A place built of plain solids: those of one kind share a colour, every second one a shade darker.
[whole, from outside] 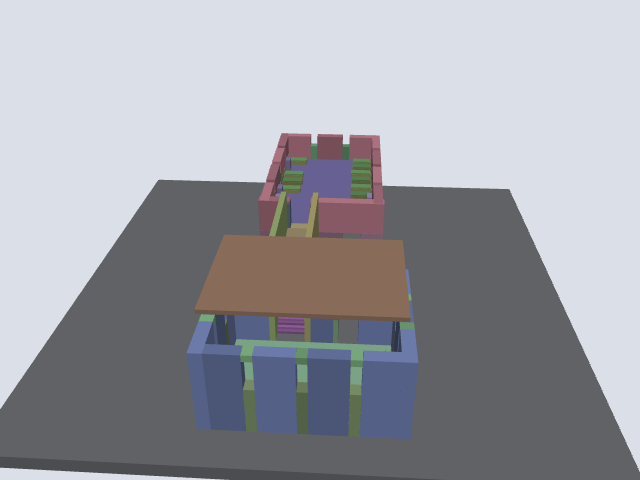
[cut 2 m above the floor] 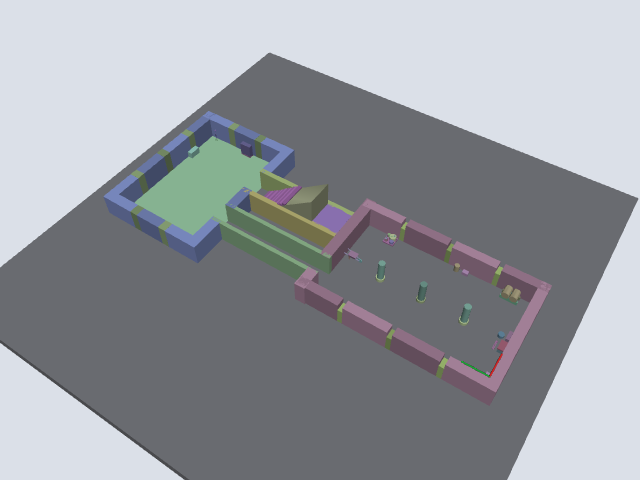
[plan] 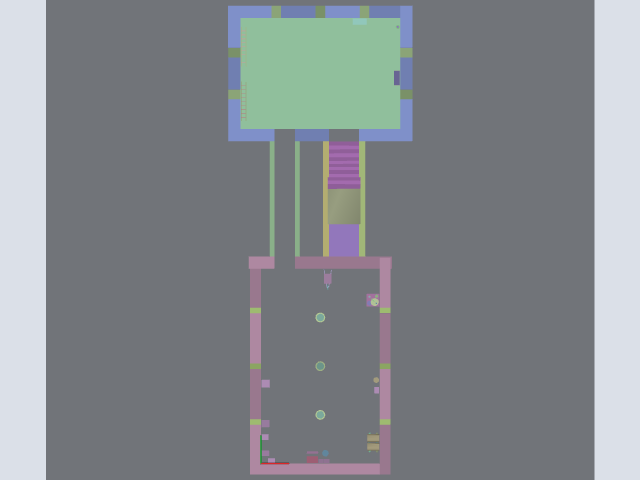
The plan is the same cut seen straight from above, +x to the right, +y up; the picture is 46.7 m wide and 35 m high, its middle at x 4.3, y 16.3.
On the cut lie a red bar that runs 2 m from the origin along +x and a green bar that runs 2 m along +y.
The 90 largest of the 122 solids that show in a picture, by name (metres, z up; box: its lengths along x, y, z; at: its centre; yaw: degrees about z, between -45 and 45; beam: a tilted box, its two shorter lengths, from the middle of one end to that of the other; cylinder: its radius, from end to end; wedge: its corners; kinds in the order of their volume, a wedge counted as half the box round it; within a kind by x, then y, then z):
{
 "wall_transept_1": {"box": [0.9, 3.07, 6.48], "at": [-1.95, 25.03, 2.94]},
 "wall_transept_2": {"box": [0.9, 2.34, 6.48], "at": [-1.95, 28.44, 2.94]},
 "wall_transept_3": {"box": [0.9, 3.07, 6.48], "at": [-1.95, 31.85, 2.94]},
 "wall_transept_4": {"box": [3.16, 0.9, 6.48], "at": [-0.82, 32.93, 2.94]},
 "wall_transept_5": {"box": [3.38, 0.9, 6.48], "at": [-0.71, 23.94, 2.94]},
 "wall_transept_6": {"box": [2.52, 0.9, 6.48], "at": [2.72, 32.93, 2.94]},
 "wall_transept_7": {"box": [2.48, 0.9, 6.48], "at": [3.72, 23.94, 2.94]},
 "wall_transept_8": {"box": [2.52, 0.9, 6.48], "at": [5.93, 32.93, 2.94]},
 "wall_transept_9": {"box": [3.9, 0.9, 6.48], "at": [9.1, 23.94, 2.94]},
 "wall_transept_10": {"box": [3.16, 0.9, 6.48], "at": [9.47, 32.93, 2.94]},
 "wall_transept_11": {"box": [0.9, 3.07, 6.48], "at": [10.6, 25.03, 2.94]},
 "wall_transept_12": {"box": [0.9, 2.34, 6.48], "at": [10.6, 28.44, 2.94]},
 "wall_transept_13": {"box": [0.9, 3.07, 6.48], "at": [10.6, 31.85, 2.94]},
 "wall_undercroft_1": {"box": [0.8, 3.63, 4.57], "at": [-0.4, 1.02, 1.99]},
 "wall_undercroft_2": {"box": [0.8, 3.67, 4.57], "at": [-0.4, 5.07, 1.99]},
 "wall_undercroft_3": {"box": [0.8, 3.67, 4.57], "at": [-0.4, 9.13, 1.99]},
 "wall_undercroft_4": {"box": [0.8, 3.63, 4.57], "at": [-0.4, 13.18, 1.99]},
 "wall_undercroft_5": {"box": [1.88, 0.9, 4.57], "at": [0.04, 14.65, 1.99]},
 "wall_undercroft_6": {"box": [10.25, 0.8, 4.57], "at": [4.33, -0.4, 1.99]},
 "wall_undercroft_7": {"box": [7.07, 0.9, 4.57], "at": [6.01, 14.65, 1.99]},
 "wall_undercroft_8": {"box": [0.8, 3.63, 4.57], "at": [9.05, 1.02, 1.99]},
 "wall_undercroft_9": {"box": [0.8, 3.67, 4.57], "at": [9.05, 5.07, 1.99]},
 "wall_undercroft_10": {"box": [0.8, 3.67, 4.57], "at": [9.05, 9.13, 1.99]},
 "wall_undercroft_11": {"box": [0.8, 3.63, 4.57], "at": [9.05, 13.18, 1.99]},
 "wall_dorter_1": {"box": [0.8, 3.56, 2.8], "at": [-0.4, 0.98, 5.68]},
 "wall_dorter_2": {"box": [0.8, 3.52, 2.8], "at": [-0.4, 5.07, 5.68]},
 "wall_dorter_3": {"box": [0.8, 3.52, 2.8], "at": [-0.4, 9.13, 5.68]},
 "wall_dorter_4": {"box": [0.8, 3.56, 2.8], "at": [-0.4, 13.22, 5.68]},
 "wall_dorter_5": {"box": [3.11, 0.8, 2.8], "at": [0.76, -0.4, 5.68]},
 "wall_dorter_6": {"box": [6.11, 0.9, 2.8], "at": [2.15, 14.65, 5.68]},
 "wall_dorter_7": {"box": [2.62, 0.8, 2.8], "at": [4.33, -0.4, 5.68]},
 "wall_dorter_8": {"box": [3.11, 0.8, 2.8], "at": [7.89, -0.4, 5.68]},
 "wall_dorter_9": {"box": [2.65, 0.9, 2.8], "at": [8.23, 14.65, 5.68]},
 "wall_dorter_10": {"box": [0.8, 3.56, 2.8], "at": [9.05, 0.98, 5.68]},
 "wall_dorter_11": {"box": [0.8, 3.52, 2.8], "at": [9.05, 5.07, 5.68]},
 "wall_dorter_12": {"box": [0.8, 3.52, 2.8], "at": [9.05, 9.13, 5.68]},
 "wall_dorter_13": {"box": [0.8, 3.56, 2.8], "at": [9.05, 13.22, 5.68]},
 "floor_dorter_1": {"box": [8.65, 14.2, 0.4], "at": [4.33, 7.1, 4.38]},
 "wall_left_1": {"box": [0.45, 9.29, 8.28], "at": [4.74, 19.75, 3.84]},
 "wall_right_1": {"box": [0.45, 9.29, 8.28], "at": [7.37, 19.75, 3.84]},
 "fill_under_steps_1": {"wedge": [[4.87, 17.45, -0.3], [4.87, 17.45, 4.25], [4.87, 23.61, -0.3], [4.87, 23.61, -0.24], [7.25, 17.45, -0.3], [7.25, 17.45, 4.25], [7.25, 23.61, -0.3], [7.25, 23.61, -0.24]]},
 "over_transept_1": {"box": [12.25, 8.69, 0.3], "at": [4.33, 28.44, 8.76]},
 "floor_transept_1": {"box": [11.65, 8.09, 0.3], "at": [4.33, 28.44, -0.15]},
 "mass_under_head_1": {"box": [2.38, 2.36, 4.58], "at": [6.05, 16.28, 1.99]},
 "wall_transept_under_light_1": {"box": [0.9, 0.7, 3.8], "at": [-1.95, 26.92, 1.6]},
 "wall_transept_under_light_2": {"box": [0.9, 0.7, 3.8], "at": [-1.95, 29.96, 1.6]},
 "wall_transept_under_light_3": {"box": [0.7, 0.9, 3.8], "at": [1.11, 32.93, 1.6]},
 "wall_transept_under_light_4": {"box": [0.7, 0.9, 3.8], "at": [4.33, 32.93, 1.6]},
 "wall_transept_under_light_5": {"box": [0.7, 0.9, 3.8], "at": [7.54, 32.93, 1.6]},
 "wall_transept_under_light_6": {"box": [0.9, 0.7, 3.8], "at": [10.6, 26.92, 1.6]},
 "wall_transept_under_light_7": {"box": [0.9, 0.7, 3.8], "at": [10.6, 29.96, 1.6]},
 "jamb_slype_1": {"box": [0.35, 10.19, 2.2], "at": [0.81, 19.3, 1.05]},
 "jamb_slype_2": {"box": [0.35, 10.19, 2.2], "at": [2.65, 19.3, 1.05]},
 "bed_frame_dorter_1": {"box": [1.89, 0.9, 0.32], "at": [0.98, 2.4, 4.74]},
 "bed_frame_dorter_2": {"box": [1.89, 0.85, 0.32], "at": [0.98, 5.48, 4.74]},
 "bed_frame_dorter_3": {"box": [1.94, 0.87, 0.33], "at": [1.0, 7.23, 4.75]},
 "bed_frame_dorter_4": {"box": [1.93, 0.87, 0.37], "at": [1.0, 8.95, 4.76]},
 "bed_frame_dorter_5": {"box": [1.99, 0.84, 0.33], "at": [1.03, 3.91, 4.74]},
 "bed_frame_dorter_6": {"box": [1.98, 0.9, 0.36], "at": [7.63, 1.16, 4.76]},
 "bed_frame_dorter_7": {"box": [1.96, 0.88, 0.31], "at": [7.64, 6.11, 4.73]},
 "bed_frame_dorter_8": {"box": [1.93, 0.84, 0.33], "at": [7.65, 7.95, 4.75]},
 "bed_frame_dorter_9": {"box": [1.91, 0.87, 0.32], "at": [7.66, 4.48, 4.74]},
 "wall_undercroft_under_light_1": {"box": [0.8, 0.4, 1.75], "at": [-0.4, 3.03, 0.57]},
 "wall_undercroft_under_light_2": {"box": [0.8, 0.4, 1.75], "at": [-0.4, 7.1, 0.57]},
 "wall_undercroft_under_light_3": {"box": [0.8, 0.4, 1.75], "at": [-0.4, 11.17, 0.57]},
 "wall_undercroft_under_light_4": {"box": [0.8, 0.4, 1.75], "at": [9.05, 3.03, 0.57]},
 "wall_undercroft_under_light_5": {"box": [0.8, 0.4, 1.75], "at": [9.05, 7.1, 0.57]},
 "wall_undercroft_under_light_6": {"box": [0.8, 0.4, 1.75], "at": [9.05, 11.17, 0.57]},
 "wall_dorter_under_light_1": {"box": [0.7, 0.8, 1.75], "at": [2.66, -0.4, 5.16]},
 "wall_dorter_under_light_2": {"box": [0.7, 0.8, 1.75], "at": [5.99, -0.4, 5.16]},
 "wall_transept_over_light_1": {"box": [0.9, 0.7, 0.5], "at": [-1.95, 29.96, 5.93]},
 "wall_transept_over_light_2": {"box": [0.7, 0.9, 0.5], "at": [1.11, 32.93, 5.93]},
 "wall_transept_over_light_3": {"box": [0.7, 0.9, 0.5], "at": [4.33, 32.93, 5.93]},
 "wall_transept_over_light_4": {"box": [0.7, 0.9, 0.5], "at": [7.54, 32.93, 5.93]},
 "wall_transept_over_light_5": {"box": [0.9, 0.7, 0.5], "at": [10.6, 29.96, 5.93]},
 "floor_head_1": {"box": [2.22, 1.62, 0.4], "at": [6.05, 15.91, 4.38]},
 "pier_undercroft_1": {"cylinder": 0.27, "from": [4.33, 3.55, 0.27], "to": [4.33, 3.55, 2.3]},
 "pier_undercroft_2": {"cylinder": 0.27, "from": [4.33, 7.1, 0.23], "to": [4.33, 7.1, 2.3]},
 "pier_undercroft_3": {"cylinder": 0.27, "from": [4.33, 10.65, 0.29], "to": [4.33, 10.65, 2.3]},
 "tread_1": {"wedge": [[4.87, 20.03, 1.97], [4.87, 20.03, 2.47], [4.87, 20.38, 1.97], [4.87, 20.38, 2.46], [7.25, 20.03, 1.97], [7.25, 20.03, 2.47], [7.25, 20.37, 1.97], [7.25, 20.37, 2.46]]},
 "tread_2": {"wedge": [[4.87, 21.06, 1.25], [4.87, 21.06, 1.71], [4.87, 21.41, 1.25], [4.87, 21.41, 1.7], [7.25, 21.07, 1.25], [7.25, 21.07, 1.71], [7.25, 21.41, 1.25], [7.25, 21.41, 1.7]]},
 "tread_3": {"wedge": [[4.87, 22.02, 0.44], [4.87, 22.02, 0.95], [4.87, 22.33, 0.44], [4.87, 22.33, 0.94], [7.25, 22.04, 0.44], [7.25, 22.04, 0.94], [7.25, 22.34, 0.44], [7.25, 22.34, 0.94]]},
 "tread_4": {"wedge": [[4.87, 22.57, 0.08], [4.87, 22.57, 0.59], [4.87, 22.9, 0.08], [4.87, 22.9, 0.58], [7.25, 22.59, 0.08], [7.25, 22.59, 0.58], [7.25, 22.91, 0.08], [7.25, 22.91, 0.58]]},
 "tread_5": {"wedge": [[4.87, 23.14, -0.3], [4.87, 23.14, 0.19], [4.87, 23.48, -0.3], [4.87, 23.48, 0.18], [7.25, 23.14, -0.3], [7.25, 23.14, 0.19], [7.25, 23.49, -0.3], [7.25, 23.49, 0.19]]},
 "aumbry_carcase_dorter_1": {"box": [0.46, 0.99, 1.12], "at": [8.38, 2.9, 5.23]},
 "aumbry_carcase_dorter_2": {"box": [0.43, 0.91, 1.18], "at": [8.4, 9.59, 5.26]},
 "jamb_night_1": {"box": [0.35, 0.9, 2.25], "at": [7.08, 14.65, 5.71]},
 "threshold_night_1": {"box": [2.4, 0.9, 0.3], "at": [6.05, 14.65, 4.43]},
 "aumbry_carcase_transept_1": {"box": [0.41, 1.04, 1.16], "at": [9.91, 28.11, 0.67]},
 "chest_transept_1": {"box": [1.02, 0.46, 0.63], "at": [7.19, 32.22, 0.27]}
}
